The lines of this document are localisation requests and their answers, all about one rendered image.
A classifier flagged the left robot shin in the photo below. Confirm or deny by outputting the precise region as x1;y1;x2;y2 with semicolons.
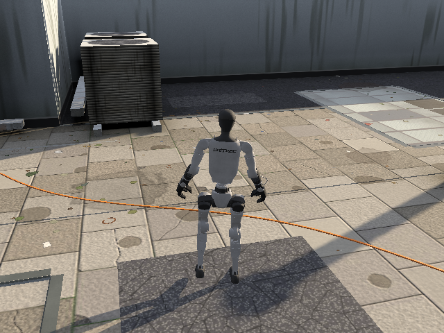
197;221;207;269

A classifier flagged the right robot upper arm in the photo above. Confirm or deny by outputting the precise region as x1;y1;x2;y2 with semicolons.
240;140;258;178

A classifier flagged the right robot forearm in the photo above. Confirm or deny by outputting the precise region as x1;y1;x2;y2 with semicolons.
251;168;264;192

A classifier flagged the robot right hand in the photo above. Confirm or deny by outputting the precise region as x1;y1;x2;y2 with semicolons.
251;188;266;203

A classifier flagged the left robot upper arm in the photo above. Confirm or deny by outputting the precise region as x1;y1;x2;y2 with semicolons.
188;138;211;175

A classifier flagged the robot right thigh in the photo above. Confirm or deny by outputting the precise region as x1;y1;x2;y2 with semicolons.
229;194;245;241

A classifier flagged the robot left hand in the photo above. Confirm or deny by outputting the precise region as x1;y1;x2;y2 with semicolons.
176;183;192;199

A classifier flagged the left robot forearm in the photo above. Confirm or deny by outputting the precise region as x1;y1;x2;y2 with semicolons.
179;164;194;187

